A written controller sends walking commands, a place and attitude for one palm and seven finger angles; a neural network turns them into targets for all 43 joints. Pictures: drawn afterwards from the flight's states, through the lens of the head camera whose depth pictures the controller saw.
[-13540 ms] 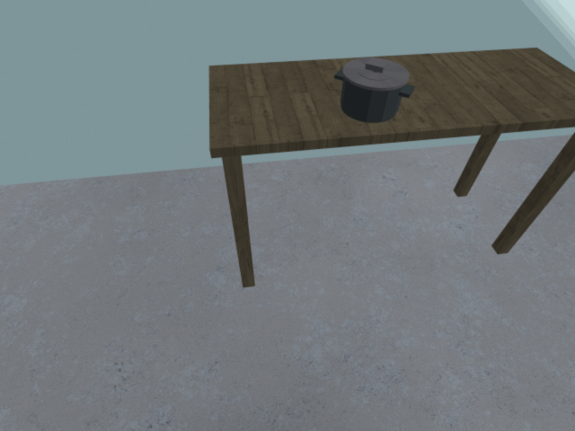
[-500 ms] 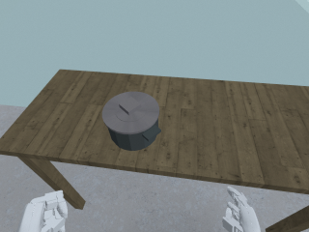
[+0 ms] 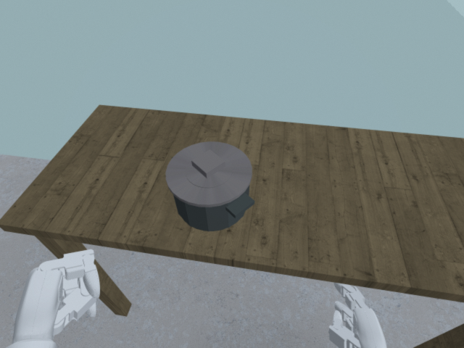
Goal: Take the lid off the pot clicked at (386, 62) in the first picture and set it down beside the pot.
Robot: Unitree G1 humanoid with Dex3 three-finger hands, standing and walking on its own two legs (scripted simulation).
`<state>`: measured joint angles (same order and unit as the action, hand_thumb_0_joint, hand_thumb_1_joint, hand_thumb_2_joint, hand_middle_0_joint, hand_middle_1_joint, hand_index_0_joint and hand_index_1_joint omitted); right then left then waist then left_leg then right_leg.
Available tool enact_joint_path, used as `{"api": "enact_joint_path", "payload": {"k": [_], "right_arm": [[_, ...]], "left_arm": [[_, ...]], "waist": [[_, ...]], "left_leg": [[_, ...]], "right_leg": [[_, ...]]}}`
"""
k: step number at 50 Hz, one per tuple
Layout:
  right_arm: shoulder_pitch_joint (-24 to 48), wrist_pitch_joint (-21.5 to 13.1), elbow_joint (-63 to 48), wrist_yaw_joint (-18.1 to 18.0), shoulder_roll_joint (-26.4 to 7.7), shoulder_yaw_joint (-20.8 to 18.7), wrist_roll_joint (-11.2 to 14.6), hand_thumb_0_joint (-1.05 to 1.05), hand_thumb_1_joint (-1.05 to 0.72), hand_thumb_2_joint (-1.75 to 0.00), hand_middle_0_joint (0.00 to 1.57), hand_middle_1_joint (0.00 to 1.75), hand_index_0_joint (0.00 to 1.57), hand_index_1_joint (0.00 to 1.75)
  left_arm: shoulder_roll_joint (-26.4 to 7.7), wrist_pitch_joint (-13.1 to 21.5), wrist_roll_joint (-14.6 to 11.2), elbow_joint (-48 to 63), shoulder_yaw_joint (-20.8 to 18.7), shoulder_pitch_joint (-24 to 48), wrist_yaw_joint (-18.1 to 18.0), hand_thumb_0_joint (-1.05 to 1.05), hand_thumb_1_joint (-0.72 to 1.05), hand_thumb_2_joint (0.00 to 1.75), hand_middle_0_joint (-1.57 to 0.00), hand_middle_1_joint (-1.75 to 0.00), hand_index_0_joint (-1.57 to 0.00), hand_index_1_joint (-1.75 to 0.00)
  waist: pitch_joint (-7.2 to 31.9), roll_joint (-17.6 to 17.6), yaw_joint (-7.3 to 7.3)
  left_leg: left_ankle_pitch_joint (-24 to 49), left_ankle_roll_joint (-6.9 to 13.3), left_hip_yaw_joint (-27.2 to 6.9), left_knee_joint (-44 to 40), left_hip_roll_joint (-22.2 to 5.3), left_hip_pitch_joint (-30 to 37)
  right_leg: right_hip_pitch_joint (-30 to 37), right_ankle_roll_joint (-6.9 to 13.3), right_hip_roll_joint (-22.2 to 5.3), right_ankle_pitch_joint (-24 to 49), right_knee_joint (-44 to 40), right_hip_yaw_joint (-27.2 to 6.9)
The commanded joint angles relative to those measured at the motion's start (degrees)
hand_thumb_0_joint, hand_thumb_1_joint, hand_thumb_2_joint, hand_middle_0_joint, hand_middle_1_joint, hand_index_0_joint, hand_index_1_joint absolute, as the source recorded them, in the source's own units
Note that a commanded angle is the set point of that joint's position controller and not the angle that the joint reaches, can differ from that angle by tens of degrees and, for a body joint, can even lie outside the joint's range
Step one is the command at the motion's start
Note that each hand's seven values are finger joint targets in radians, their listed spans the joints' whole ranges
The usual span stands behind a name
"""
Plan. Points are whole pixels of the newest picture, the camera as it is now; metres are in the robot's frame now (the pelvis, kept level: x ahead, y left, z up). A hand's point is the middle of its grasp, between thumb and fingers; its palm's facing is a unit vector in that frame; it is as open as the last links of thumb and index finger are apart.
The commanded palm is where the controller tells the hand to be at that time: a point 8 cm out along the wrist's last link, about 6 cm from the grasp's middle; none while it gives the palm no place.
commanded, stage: raise the hand higher, near the body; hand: left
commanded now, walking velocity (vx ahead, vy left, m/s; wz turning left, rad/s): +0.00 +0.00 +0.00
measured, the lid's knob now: (208, 163) +0.43 +0.11 +0.08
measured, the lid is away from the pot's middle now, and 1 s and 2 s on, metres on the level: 0.00 0.00 0.00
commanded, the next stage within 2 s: reach forward and open the fingers in 0.10 s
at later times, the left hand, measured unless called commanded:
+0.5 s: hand (69, 269) +0.19 +0.26 +0.10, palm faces -0.10 -0.03 -0.99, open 3.0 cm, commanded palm +0.16 +0.26 +0.15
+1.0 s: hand (81, 240) +0.22 +0.24 +0.13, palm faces -0.16 +0.00 -0.99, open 7.8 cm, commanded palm +0.20 +0.24 +0.19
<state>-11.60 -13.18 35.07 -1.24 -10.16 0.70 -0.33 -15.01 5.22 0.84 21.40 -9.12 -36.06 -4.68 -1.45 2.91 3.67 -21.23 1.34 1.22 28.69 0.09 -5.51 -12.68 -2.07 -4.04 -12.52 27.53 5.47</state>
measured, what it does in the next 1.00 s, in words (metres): stands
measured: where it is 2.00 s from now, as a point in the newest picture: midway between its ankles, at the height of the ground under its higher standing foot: outside the picture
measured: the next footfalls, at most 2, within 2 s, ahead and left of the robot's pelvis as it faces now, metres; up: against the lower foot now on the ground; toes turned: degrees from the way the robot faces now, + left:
none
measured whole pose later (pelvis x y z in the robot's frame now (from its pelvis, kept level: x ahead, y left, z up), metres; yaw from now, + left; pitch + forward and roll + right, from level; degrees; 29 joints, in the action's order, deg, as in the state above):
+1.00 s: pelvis -0.03 -0.02 +0.01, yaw +0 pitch +0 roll +0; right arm -9.2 1.6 33.0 -1.1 -16.3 0.5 2.1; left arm -39.8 1.8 42.2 13.2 -6.3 -8.3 14.5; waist -1.2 6.5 3.5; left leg -15.3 0.5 1.3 24.0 0.2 -8.5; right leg -15.6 -0.7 -3.8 -6.8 22.8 5.4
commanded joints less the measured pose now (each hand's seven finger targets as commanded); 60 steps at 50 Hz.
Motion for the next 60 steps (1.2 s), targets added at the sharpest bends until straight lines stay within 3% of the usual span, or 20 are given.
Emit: {"api": "enact_joint_path", "payload": {"k": [1, 6, 10, 11, 12, 13, 15, 17, 20, 24, 28, 32, 35, 39, 40, 45, 50, 54, 58, 60], "right_arm": [[6.0, -3.3, -9.4, -0.9, -5.9, -2.2, 0.2, 0.00, -0.90, -0.90, 0.20, 0.30, 0.20, 0.30], [6.7, -2.6, -9.0, -0.8, -6.2, -2.2, 0.5, 0.00, -0.90, -0.90, 0.20, 0.30, 0.20, 0.30], [6.7, -2.9, -8.8, -1.0, -6.2, -2.2, 0.4, 0.00, -0.90, -0.90, 0.20, 0.30, 0.20, 0.30], [8.6, 1.3, -9.4, -0.3, -11.2, -1.3, -1.2, 0.00, -0.90, -0.90, 0.20, 0.30, 0.20, 0.30], [10.1, 3.7, -12.8, 0.2, -8.6, -1.5, -1.1, 0.00, -0.90, -0.90, 0.20, 0.30, 0.20, 0.30], [10.8, 5.0, -12.5, 0.4, -8.7, -1.4, -0.6, 0.00, -0.90, -0.90, 0.20, 0.30, 0.20, 0.30], [9.6, 7.9, -11.9, 1.1, -9.2, -2.3, -0.8, 0.00, -0.90, -0.90, 0.20, 0.30, 0.20, 0.30], [10.9, 11.2, -12.4, 1.7, -10.3, -2.3, -0.6, 0.00, -0.90, -0.90, 0.20, 0.30, 0.20, 0.30], [12.6, 13.3, -13.3, 1.4, -11.0, -2.2, 0.8, 0.00, -0.90, -0.90, 0.20, 0.30, 0.20, 0.30], [12.8, 12.9, -13.0, 0.1, -11.1, -2.2, 1.9, 0.00, -0.90, -0.90, 0.20, 0.30, 0.20, 0.30], [12.7, 11.8, -12.7, -0.5, -11.4, -2.1, 2.4, 0.00, -0.90, -0.90, 0.20, 0.30, 0.20, 0.30], [9.6, 11.9, -11.0, -1.0, -12.1, -2.1, 1.9, 0.00, -0.90, -0.90, 0.20, 0.30, 0.20, 0.30], [9.0, 12.0, -11.4, -1.1, -11.7, -2.3, 2.0, 0.00, -0.90, -0.90, 0.20, 0.30, 0.20, 0.30], [9.4, 11.0, -12.1, -0.8, -11.3, -2.4, 2.1, 0.00, -0.90, -0.90, 0.20, 0.30, 0.20, 0.30], [8.9, 11.0, -11.9, -0.8, -11.6, -2.6, 1.9, 0.00, -0.90, -0.90, 0.20, 0.30, 0.20, 0.30], [9.6, 11.7, -11.7, -0.6, -11.9, -2.2, 2.3, 0.00, -0.90, -0.90, 0.20, 0.30, 0.20, 0.30], [10.8, 11.7, -12.4, -0.3, -11.8, -1.9, 2.8, 0.00, -0.90, -0.90, 0.20, 0.30, 0.20, 0.30], [12.1, 11.8, -13.2, 0.1, -11.7, -1.5, 3.1, 0.00, -0.90, -0.90, 0.20, 0.30, 0.20, 0.30], [11.9, 12.0, -13.3, 0.0, -12.2, -1.4, 3.4, 0.00, -0.90, -0.90, 0.20, 0.30, 0.20, 0.30], [11.8, 12.4, -12.7, -0.3, -11.9, -1.1, 3.3, 0.00, -0.90, -0.90, 0.20, 0.30, 0.20, 0.30]], "left_arm": [[-9.2, 4.2, -0.5, 14.5, -8.5, 0.5, -1.6, 0.00, 0.90, 0.90, -1.30, -1.50, -1.30, -1.50], [-7.4, 4.5, -0.9, 13.0, -7.1, 4.1, -1.1, 0.00, 0.90, 0.90, -1.30, -1.50, -1.30, -1.50], [-9.7, 5.1, -1.2, 15.0, -9.8, 5.2, -1.5, 0.00, 0.90, 0.90, -1.30, -1.50, -1.30, -1.50], [-24.9, 0.0, 25.8, 17.1, -9.0, 9.0, -4.5, 0.00, 0.87, 0.91, -1.28, -1.47, -1.28, -1.47], [-19.0, -2.9, 26.4, 20.3, -8.0, 8.9, -6.0, 0.00, 0.84, 0.92, -1.27, -1.43, -1.27, -1.43], [-20.3, -4.5, 26.7, 20.1, -8.7, 10.6, -6.8, 0.00, 0.82, 0.93, -1.26, -1.39, -1.26, -1.39], [-21.9, -7.8, 37.5, 15.0, -8.4, 2.4, -6.6, 0.00, 0.75, 0.96, -1.24, -1.32, -1.24, -1.32], [-24.3, -10.7, 43.4, 14.4, -7.2, 4.4, -5.2, 0.00, 0.69, 1.00, -1.22, -1.25, -1.22, -1.25], [-28.3, -12.0, 47.3, 12.3, -7.0, 7.8, -1.4, 0.00, 0.59, 1.07, -1.19, -1.15, -1.19, -1.15], [-32.6, -10.7, 45.2, 12.2, -7.5, 12.4, 5.4, 0.00, 0.46, 1.16, -1.15, -1.00, -1.15, -1.00], [-35.7, -8.6, 42.2, 10.8, -9.0, 13.9, 11.9, 0.00, 0.34, 1.22, -1.11, -0.86, -1.11, -0.86], [-39.9, -5.8, 41.1, 5.5, -11.1, 19.2, 16.9, 0.00, 0.22, 1.26, -1.06, -0.72, -1.06, -0.72], [-40.6, -3.5, 40.5, 5.3, -12.0, 23.5, 17.8, 0.00, 0.14, 1.28, -1.02, -0.61, -1.02, -0.61], [-36.5, -1.4, 38.8, 6.5, -8.3, 27.4, 17.8, 0.00, 0.03, 1.29, -0.96, -0.47, -0.96, -0.47], [-38.2, -1.2, 39.1, 5.5, -9.7, 27.9, 17.6, 0.00, 0.00, 1.30, -0.95, -0.44, -0.95, -0.44], [-41.1, -2.7, 41.7, 1.9, -10.1, 36.8, 16.5, 0.00, -0.13, 1.33, -0.89, -0.26, -0.89, -0.26], [-38.3, -4.7, 41.3, -0.8, -5.8, 42.0, 17.3, 0.00, -0.28, 1.39, -0.83, -0.08, -0.83, -0.08], [-37.3, -5.9, 41.6, -0.2, -2.9, 46.3, 18.7, 0.00, -0.28, 1.40, -0.83, -0.08, -0.83, -0.08], [-42.3, -7.2, 42.9, -4.0, -7.5, 49.5, 18.7, 0.00, -0.29, 1.41, -0.83, -0.08, -0.83, -0.08], [-40.8, -7.2, 42.7, -5.5, -5.0, 53.7, 19.5, 0.00, -0.29, 1.41, -0.83, -0.08, -0.83, -0.08]], "waist": [[6.4, 0.7, 0.52], [3.1, 0.2, -0.34], [5.1, 0.2, 0.16], [4.0, 4.3, 0.84], [3.9, 7.7, 1.20], [3.6, 6.6, 0.64], [7.2, 6.0, 3.31], [9.5, 2.6, 2.70], [11.6, -0.4, 1.88], [15.1, -1.0, 0.83], [13.3, -0.2, 0.16], [9.6, -2.7, -0.12], [10.6, -0.2, -0.03], [13.4, 2.3, -0.50], [12.9, 1.3, 0.06], [11.9, 0.7, 0.40], [11.4, 1.7, 0.21], [12.4, 2.2, -0.24], [10.2, -0.2, 0.00], [10.3, 0.9, -0.16]], "left_leg": [[24.7, -1.7, -2.2, -5.9, -1.5, -6.6], [22.9, -1.2, -1.5, -6.0, -1.5, -7.2], [22.1, -0.9, -1.6, -6.1, -1.3, -6.2], [21.8, -1.1, -1.6, -5.1, -0.2, -12.3], [22.6, -1.9, -1.0, -5.3, -0.6, -12.0], [21.6, -1.8, -1.3, -5.1, -0.7, -12.5], [23.5, -1.9, -0.8, -5.0, -1.2, -12.1], [23.7, -1.4, -0.6, -4.3, -1.0, -12.0], [21.3, -0.4, -0.9, -4.6, -0.8, -10.8], [24.8, 0.8, -1.5, -3.9, -0.3, -7.6], [29.1, 1.1, -2.0, -3.5, -0.2, -5.7], [27.6, 1.3, -1.9, -4.6, 0.2, -7.0], [26.4, 1.2, -1.5, -5.1, 0.2, -5.9], [25.1, 0.8, -1.4, -6.0, 0.4, -4.0], [24.3, 0.7, -1.6, -6.5, 0.4, -4.6], [20.1, 0.5, -1.9, -8.8, 0.3, -6.5], [16.5, 0.4, -1.8, -10.0, 0.4, -7.1], [14.8, 0.4, -1.8, -10.7, 0.4, -7.3], [12.6, 0.6, -2.2, -10.2, -0.2, -8.3], [12.0, 0.5, -1.9, -11.0, 0.1, -9.2]], "right_leg": [[9.7, 2.8, 2.5, 10.3, -0.9, 0.1], [8.1, 2.6, 2.2, 10.4, -2.1, -0.2], [9.4, 2.7, 2.3, 10.2, -2.3, -0.3], [4.0, 3.7, 3.7, 10.0, 0.4, -3.3], [4.3, 4.6, 2.7, 8.8, 0.5, -0.5], [3.8, 4.7, 2.8, 7.7, 0.6, -1.2], [5.6, 5.5, 3.7, 8.1, 1.3, -3.0], [5.9, 5.6, 3.6, 11.0, 1.4, -4.7], [7.1, 4.6, 3.4, 10.6, 0.2, -5.4], [9.1, 3.1, 2.3, 14.9, -1.0, -4.3], [8.2, 2.3, 2.2, 19.4, -2.3, -4.0], [6.8, 1.4, 1.6, 18.1, -4.1, -2.1], [7.4, 1.6, 1.5, 16.2, -5.0, -2.1], [7.9, 1.7, 1.7, 13.8, -5.8, -1.6], [7.8, 1.8, 1.6, 13.2, -6.0, -1.6], [8.0, 2.3, 1.6, 7.8, -6.6, -1.7], [7.8, 2.6, 1.8, 3.8, -6.7, -1.8], [8.0, 2.7, 1.9, 2.0, -6.3, -1.9], [6.7, 3.0, 2.6, 0.1, -6.2, -2.6], [6.9, 2.9, 1.8, -0.8, -6.3, -2.3]]}}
